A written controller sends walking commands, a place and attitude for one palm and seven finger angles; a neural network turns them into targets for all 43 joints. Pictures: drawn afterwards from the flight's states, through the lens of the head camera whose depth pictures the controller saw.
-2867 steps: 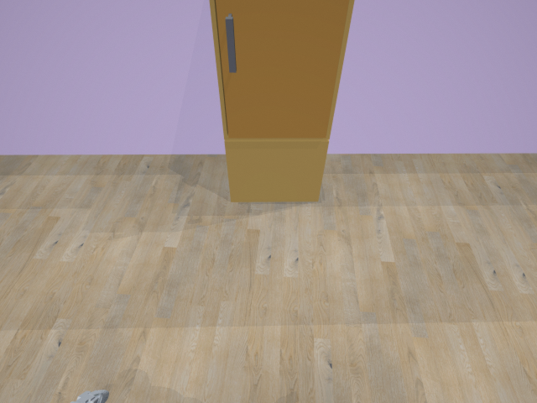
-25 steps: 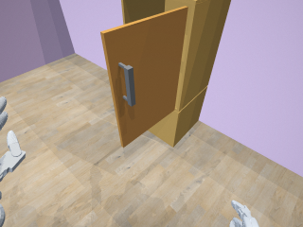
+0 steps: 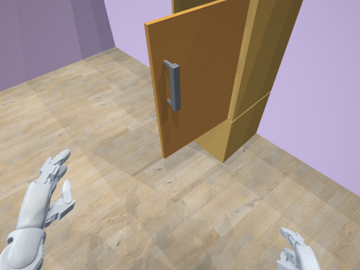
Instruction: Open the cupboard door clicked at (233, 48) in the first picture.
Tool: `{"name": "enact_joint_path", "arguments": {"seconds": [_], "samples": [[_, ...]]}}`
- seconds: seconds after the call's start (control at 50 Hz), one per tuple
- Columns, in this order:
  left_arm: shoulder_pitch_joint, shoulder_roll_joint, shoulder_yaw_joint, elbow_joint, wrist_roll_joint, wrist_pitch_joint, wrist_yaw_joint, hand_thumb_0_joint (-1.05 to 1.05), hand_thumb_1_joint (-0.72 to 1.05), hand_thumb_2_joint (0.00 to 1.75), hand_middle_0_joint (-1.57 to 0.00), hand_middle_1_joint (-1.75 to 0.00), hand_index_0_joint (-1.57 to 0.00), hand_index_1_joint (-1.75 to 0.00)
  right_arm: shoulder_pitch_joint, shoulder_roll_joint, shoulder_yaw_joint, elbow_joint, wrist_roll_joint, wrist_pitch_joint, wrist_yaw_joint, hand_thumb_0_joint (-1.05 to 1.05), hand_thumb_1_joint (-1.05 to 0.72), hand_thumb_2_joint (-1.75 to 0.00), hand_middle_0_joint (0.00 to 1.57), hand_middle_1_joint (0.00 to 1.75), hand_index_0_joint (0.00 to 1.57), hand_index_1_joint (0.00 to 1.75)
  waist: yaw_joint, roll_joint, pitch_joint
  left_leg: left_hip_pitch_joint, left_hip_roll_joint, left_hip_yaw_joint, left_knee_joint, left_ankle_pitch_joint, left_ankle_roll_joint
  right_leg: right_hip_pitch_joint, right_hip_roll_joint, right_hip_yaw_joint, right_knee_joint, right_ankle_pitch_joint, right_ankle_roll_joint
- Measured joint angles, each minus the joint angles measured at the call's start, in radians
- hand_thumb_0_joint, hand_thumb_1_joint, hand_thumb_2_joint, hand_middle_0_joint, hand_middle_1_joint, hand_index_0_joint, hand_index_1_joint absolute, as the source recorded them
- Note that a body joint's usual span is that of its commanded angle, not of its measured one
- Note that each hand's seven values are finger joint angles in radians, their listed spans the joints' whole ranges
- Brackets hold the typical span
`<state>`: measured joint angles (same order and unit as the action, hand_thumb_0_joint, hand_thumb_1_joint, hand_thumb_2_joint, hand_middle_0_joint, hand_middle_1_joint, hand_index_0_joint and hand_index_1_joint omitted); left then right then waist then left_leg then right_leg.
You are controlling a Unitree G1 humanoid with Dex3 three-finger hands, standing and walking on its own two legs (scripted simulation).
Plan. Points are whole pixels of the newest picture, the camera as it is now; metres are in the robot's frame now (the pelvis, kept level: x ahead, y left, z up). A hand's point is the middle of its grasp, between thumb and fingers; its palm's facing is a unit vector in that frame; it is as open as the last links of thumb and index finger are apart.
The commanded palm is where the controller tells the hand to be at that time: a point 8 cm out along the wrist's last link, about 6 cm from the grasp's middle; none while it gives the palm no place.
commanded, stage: let the arm hang, fingers relaxed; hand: left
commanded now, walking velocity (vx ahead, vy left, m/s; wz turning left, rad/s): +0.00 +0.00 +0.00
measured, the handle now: (171, 86) +0.64 +0.08 +0.05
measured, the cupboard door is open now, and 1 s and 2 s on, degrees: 85 85 85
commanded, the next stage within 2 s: look to check the result in 1.02 s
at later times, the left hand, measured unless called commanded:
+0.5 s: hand out of the picture -0.10 +0.21 -0.16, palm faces +0.06 -0.97 -0.24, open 7.3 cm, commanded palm none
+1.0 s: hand out of the picture -0.02 +0.21 -0.17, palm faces +0.10 -0.97 -0.21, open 7.3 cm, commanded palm none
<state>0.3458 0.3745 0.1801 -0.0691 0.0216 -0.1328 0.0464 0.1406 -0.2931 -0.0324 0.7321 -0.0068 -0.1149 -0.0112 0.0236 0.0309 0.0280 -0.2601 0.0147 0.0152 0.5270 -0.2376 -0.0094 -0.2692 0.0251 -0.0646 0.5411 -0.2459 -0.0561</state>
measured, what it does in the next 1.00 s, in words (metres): shifts its weight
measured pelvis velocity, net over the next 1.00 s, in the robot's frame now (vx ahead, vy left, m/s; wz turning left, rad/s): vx -0.05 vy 0.02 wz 0.04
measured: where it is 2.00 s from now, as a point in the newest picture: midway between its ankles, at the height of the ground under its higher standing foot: outside the picture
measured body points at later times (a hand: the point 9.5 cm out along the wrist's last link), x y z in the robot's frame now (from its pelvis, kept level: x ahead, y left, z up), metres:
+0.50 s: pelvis -0.04 +0.02 +0.00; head -0.02 +0.01 +0.45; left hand -0.10 +0.26 -0.15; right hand -0.07 -0.20 -0.16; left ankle +0.02 +0.13 -0.73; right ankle +0.02 -0.08 -0.73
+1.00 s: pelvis -0.05 +0.02 +0.00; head -0.06 +0.01 +0.45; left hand -0.03 +0.26 -0.15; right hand -0.05 -0.21 -0.16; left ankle +0.02 +0.13 -0.73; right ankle -0.08 -0.08 -0.74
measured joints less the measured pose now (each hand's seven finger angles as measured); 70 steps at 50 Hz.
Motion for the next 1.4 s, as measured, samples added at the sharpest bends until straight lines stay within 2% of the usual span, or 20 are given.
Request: {"name": "enact_joint_path", "arguments": {"seconds": [0.08, 0.14, 0.22, 0.26, 0.38, 0.48, 0.58, 0.7, 0.76, 0.8, 0.86, 0.9, 0.94, 0.98, 1.0, 1.02, 1.1, 1.2, 1.4], "samples": [[-0.101, -0.053, -0.129, 0.456, 0.010, 0.130, -0.055, 0.00, 0.90, 0.90, -0.20, -0.30, -0.20, -0.30, -0.053, -0.026, 0.004, 0.052, -0.013, 0.059, 0.014, 0.01, -0.90, -0.90, 0.20, 0.30, 0.20, 0.30, -0.030, 0.024, -0.011, -0.040, -0.016, 0.000, 0.044, -0.009, 0.009, -0.043, -0.018, -0.001, 0.054, -0.015, 0.007], [-0.109, -0.102, -0.177, 0.690, 0.009, 0.168, -0.063, 0.01, 0.90, 0.90, -0.20, -0.30, -0.20, -0.30, -0.039, -0.003, 0.016, 0.088, -0.018, 0.091, 0.016, 0.01, -0.90, -0.90, 0.20, 0.30, 0.20, 0.30, -0.045, -0.005, 0.005, -0.039, -0.019, -0.004, 0.038, 0.007, 0.009, -0.039, -0.021, -0.005, 0.049, -0.004, 0.004], [-0.089, -0.160, -0.208, 0.896, 0.001, 0.190, -0.059, 0.01, 0.90, 0.89, -0.20, -0.30, -0.20, -0.30, 0.021, 0.038, 0.031, 0.163, -0.026, 0.133, 0.014, 0.01, -0.91, -0.90, 0.20, 0.30, 0.20, 0.30, -0.041, -0.052, 0.034, -0.035, -0.011, -0.020, 0.033, 0.021, 0.008, -0.017, -0.012, -0.021, 0.014, 0.022, 0.002], [-0.075, -0.173, -0.198, 0.971, -0.003, 0.192, -0.045, 0.01, 0.93, 0.89, -0.21, -0.30, -0.20, -0.30, 0.059, 0.061, 0.035, 0.206, -0.029, 0.148, 0.010, 0.01, -0.91, -0.90, 0.20, 0.30, 0.20, 0.30, -0.032, -0.065, 0.043, -0.035, -0.007, -0.026, 0.020, 0.032, 0.008, -0.009, -0.007, -0.026, -0.012, 0.034, 0.005], [-0.025, -0.175, -0.180, 1.114, -0.009, 0.174, -0.046, 0.01, 0.94, 0.89, -0.21, -0.30, -0.20, -0.30, 0.158, 0.109, 0.032, 0.315, -0.028, 0.166, -0.003, 0.01, -0.91, -0.90, 0.20, 0.30, 0.20, 0.30, -0.008, -0.042, 0.057, -0.030, -0.010, -0.033, -0.035, 0.066, 0.018, 0.007, -0.006, -0.030, -0.083, 0.052, 0.013], [0.005, -0.175, -0.167, 1.186, -0.010, 0.164, -0.038, 0.01, 0.92, 0.89, -0.20, -0.30, -0.20, -0.30, 0.193, 0.133, 0.024, 0.362, -0.022, 0.160, -0.010, 0.01, -0.91, -0.90, 0.20, 0.30, 0.20, 0.30, -0.010, -0.007, 0.057, -0.016, -0.021, -0.022, -0.064, 0.088, 0.026, 0.011, -0.017, -0.019, -0.095, 0.073, 0.019], [0.002, -0.177, -0.156, 1.210, -0.007, 0.159, -0.031, 0.01, 0.91, 0.90, -0.20, -0.30, -0.20, -0.30, 0.189, 0.147, 0.015, 0.374, -0.022, 0.157, -0.010, 0.01, -0.91, -0.90, 0.20, 0.30, 0.20, 0.30, -0.017, 0.014, 0.039, -0.020, -0.027, -0.013, -0.069, 0.044, 0.032, -0.001, -0.018, -0.004, -0.088, 0.031, 0.020], [-0.047, -0.189, -0.146, 1.203, -0.008, 0.157, -0.027, 0.01, 0.91, 0.90, -0.20, -0.30, -0.19, -0.30, 0.167, 0.150, 0.003, 0.369, -0.023, 0.148, -0.015, 0.01, -0.91, -0.90, 0.20, 0.30, 0.20, 0.30, -0.030, 0.010, 0.028, -0.056, -0.025, -0.010, 0.001, -0.007, 0.034, -0.019, -0.021, -0.008, -0.065, 0.061, 0.014], [-0.085, -0.199, -0.143, 1.198, -0.009, 0.159, -0.027, 0.01, 0.91, 0.90, -0.20, -0.30, -0.19, -0.30, 0.169, 0.148, 0.000, 0.376, -0.025, 0.141, -0.017, 0.01, -0.91, -0.90, 0.20, 0.30, 0.20, 0.30, -0.037, 0.000, 0.021, -0.060, -0.021, -0.010, 0.035, 0.023, 0.034, -0.020, -0.023, -0.016, -0.031, 0.074, 0.018], [-0.108, -0.208, -0.143, 1.192, -0.008, 0.161, -0.028, 0.00, 0.91, 0.90, -0.20, -0.30, -0.19, -0.30, 0.176, 0.147, 0.000, 0.382, -0.029, 0.141, -0.017, 0.01, -0.91, -0.90, 0.20, 0.30, 0.20, 0.30, -0.040, -0.006, 0.009, -0.056, -0.018, -0.011, 0.037, 0.047, 0.037, -0.021, -0.021, -0.016, -0.010, 0.037, 0.023], [-0.136, -0.218, -0.139, 1.170, -0.002, 0.163, -0.033, 0.00, 0.91, 0.90, -0.20, -0.30, -0.19, -0.30, 0.180, 0.150, -0.001, 0.386, -0.035, 0.144, -0.017, 0.01, -0.91, -0.90, 0.20, 0.30, 0.20, 0.30, -0.041, -0.015, -0.011, -0.049, -0.021, -0.009, -0.001, 0.049, 0.044, -0.044, -0.016, -0.002, 0.039, -0.084, 0.030], [-0.145, -0.222, -0.134, 1.153, 0.002, 0.160, -0.033, 0.00, 0.91, 0.90, -0.20, -0.30, -0.20, -0.30, 0.177, 0.147, -0.001, 0.388, -0.034, 0.145, -0.021, 0.01, -0.91, -0.90, 0.20, 0.30, 0.20, 0.30, -0.039, -0.012, -0.017, -0.041, -0.025, -0.013, -0.051, 0.079, 0.048, -0.056, -0.012, 0.010, 0.128, -0.111, 0.032], [-0.137, -0.224, -0.133, 1.139, 0.001, 0.152, -0.034, 0.00, 0.92, 0.90, -0.20, -0.30, -0.20, -0.30, 0.173, 0.141, -0.002, 0.390, -0.033, 0.147, -0.024, 0.01, -0.91, -0.90, 0.20, 0.30, 0.20, 0.30, -0.031, -0.005, -0.030, -0.037, -0.029, -0.018, -0.099, 0.118, 0.049, -0.029, -0.009, 0.015, 0.156, -0.116, 0.036], [-0.114, -0.217, -0.135, 1.128, -0.001, 0.137, -0.034, 0.00, 0.92, 0.90, -0.20, -0.30, -0.20, -0.30, 0.164, 0.137, -0.003, 0.387, -0.031, 0.145, -0.022, 0.01, -0.91, -0.90, 0.20, 0.30, 0.20, 0.30, -0.019, -0.015, -0.041, -0.045, -0.041, -0.014, -0.122, 0.137, 0.044, 0.047, -0.014, 0.034, 0.043, -0.099, 0.032], [-0.099, -0.207, -0.137, 1.124, -0.001, 0.127, -0.033, 0.00, 0.92, 0.90, -0.20, -0.30, -0.20, -0.30, 0.154, 0.138, -0.003, 0.380, -0.027, 0.142, -0.020, 0.01, -0.90, -0.90, 0.20, 0.30, 0.20, 0.30, -0.013, -0.035, -0.043, -0.059, -0.054, 0.000, -0.118, 0.142, 0.038, 0.080, -0.025, 0.062, -0.036, -0.093, 0.022], [-0.095, -0.208, -0.138, 1.136, -0.003, 0.122, -0.030, 0.00, 0.92, 0.90, -0.20, -0.30, -0.20, -0.30, 0.133, 0.130, -0.006, 0.377, -0.023, 0.140, -0.018, 0.01, -0.90, -0.90, 0.20, 0.30, 0.20, 0.30, -0.011, -0.027, -0.028, -0.068, -0.046, 0.002, -0.104, 0.146, 0.031, 0.083, -0.018, 0.068, -0.054, -0.066, 0.021], [-0.060, -0.208, -0.157, 1.192, -0.009, 0.130, -0.030, 0.00, 0.91, 0.90, -0.20, -0.30, -0.20, -0.30, 0.092, 0.100, -0.015, 0.367, -0.019, 0.126, -0.014, 0.01, -0.91, -0.90, 0.20, 0.30, 0.20, 0.30, -0.035, 0.011, 0.005, -0.047, -0.027, -0.020, -0.094, 0.134, 0.021, 0.118, 0.005, 0.050, -0.069, -0.051, 0.024], [-0.035, -0.191, -0.166, 1.233, -0.014, 0.133, -0.025, 0.00, 0.91, 0.90, -0.20, -0.30, -0.20, -0.30, 0.065, 0.083, -0.007, 0.381, -0.015, 0.125, -0.017, 0.01, -0.91, -0.90, 0.20, 0.30, 0.20, 0.30, -0.031, 0.006, 0.021, -0.004, -0.017, -0.018, -0.107, 0.123, 0.016, 0.170, 0.015, 0.055, -0.107, -0.047, 0.020], [-0.087, -0.177, -0.175, 1.232, -0.018, 0.123, -0.028, 0.00, 0.91, 0.90, -0.20, -0.30, -0.20, -0.30, 0.030, 0.062, 0.009, 0.409, -0.014, 0.127, -0.017, 0.01, -0.91, -0.90, 0.20, 0.30, 0.20, 0.30, -0.025, -0.001, 0.052, 0.025, -0.014, -0.017, -0.139, 0.122, 0.009, 0.202, 0.018, 0.058, -0.151, -0.040, 0.014]]}}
